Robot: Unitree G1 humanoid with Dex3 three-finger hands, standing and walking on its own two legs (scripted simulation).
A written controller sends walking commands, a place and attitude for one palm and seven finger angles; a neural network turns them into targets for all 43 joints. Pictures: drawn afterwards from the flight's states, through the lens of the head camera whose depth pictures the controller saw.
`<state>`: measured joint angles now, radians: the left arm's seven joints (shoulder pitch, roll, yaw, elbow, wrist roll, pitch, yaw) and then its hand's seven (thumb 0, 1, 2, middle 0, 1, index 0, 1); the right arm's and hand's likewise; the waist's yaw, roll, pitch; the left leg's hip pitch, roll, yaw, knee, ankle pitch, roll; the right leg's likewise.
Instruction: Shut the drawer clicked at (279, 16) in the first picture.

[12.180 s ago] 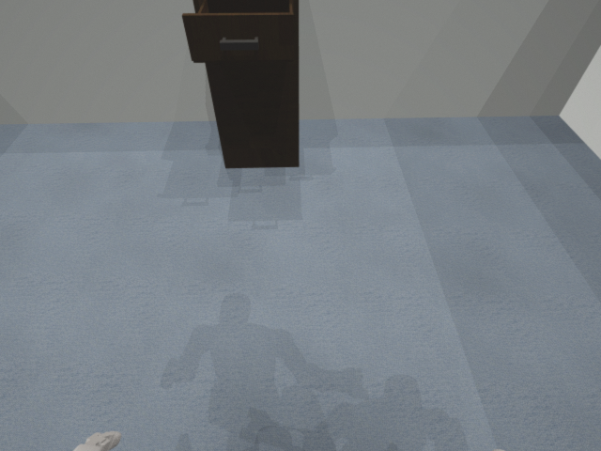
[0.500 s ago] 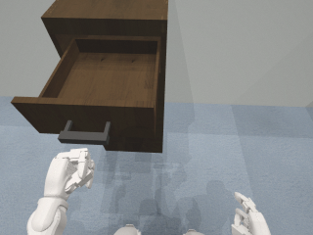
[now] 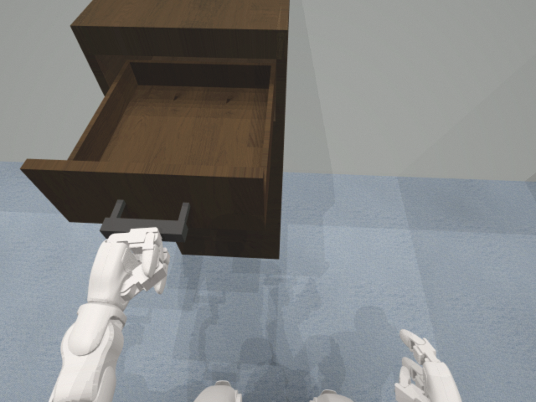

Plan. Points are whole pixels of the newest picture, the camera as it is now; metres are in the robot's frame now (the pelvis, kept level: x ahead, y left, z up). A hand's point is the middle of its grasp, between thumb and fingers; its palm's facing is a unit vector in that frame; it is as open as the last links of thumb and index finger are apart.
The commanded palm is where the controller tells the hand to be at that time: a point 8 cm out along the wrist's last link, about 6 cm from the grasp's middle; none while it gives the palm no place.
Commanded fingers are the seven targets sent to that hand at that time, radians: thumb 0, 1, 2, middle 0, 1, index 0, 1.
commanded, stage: push the drawer shut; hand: left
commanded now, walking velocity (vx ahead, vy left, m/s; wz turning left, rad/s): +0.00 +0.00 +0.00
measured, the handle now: (148, 218) +0.37 +0.20 +0.06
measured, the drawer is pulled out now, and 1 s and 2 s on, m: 0.30 0.17 0.06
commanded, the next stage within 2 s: none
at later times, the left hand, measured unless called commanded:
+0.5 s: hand (168, 235) +0.34 +0.16 +0.06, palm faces -0.04 -1.00 -0.04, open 2.9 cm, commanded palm +0.34 +0.21 +0.06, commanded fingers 0.00 0.90 0.90 -1.40 -1.60 -1.40 -1.60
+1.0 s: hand (179, 195) +0.42 +0.16 +0.05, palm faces -0.05 -1.00 -0.04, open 2.7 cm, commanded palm +0.41 +0.21 +0.06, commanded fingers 0.00 0.90 0.90 -1.40 -1.60 -1.40 -1.60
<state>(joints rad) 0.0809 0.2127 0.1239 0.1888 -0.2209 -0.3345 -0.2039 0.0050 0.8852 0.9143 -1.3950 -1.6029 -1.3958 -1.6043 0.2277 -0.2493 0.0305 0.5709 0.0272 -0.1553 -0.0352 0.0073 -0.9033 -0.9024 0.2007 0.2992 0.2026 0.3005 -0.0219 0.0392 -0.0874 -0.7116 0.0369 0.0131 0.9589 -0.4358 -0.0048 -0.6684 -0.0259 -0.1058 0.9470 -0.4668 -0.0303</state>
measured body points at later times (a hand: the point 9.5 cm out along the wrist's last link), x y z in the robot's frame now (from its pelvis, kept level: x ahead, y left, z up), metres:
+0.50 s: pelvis -0.02 +0.01 +0.00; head +0.05 +0.00 +0.45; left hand +0.34 +0.22 +0.06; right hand +0.12 -0.24 -0.10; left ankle +0.02 +0.12 -0.68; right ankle +0.00 -0.10 -0.68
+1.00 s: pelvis -0.02 +0.01 -0.01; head +0.07 +0.02 +0.44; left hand +0.41 +0.22 +0.06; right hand +0.06 -0.24 -0.12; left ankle +0.02 +0.12 -0.68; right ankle +0.00 -0.10 -0.68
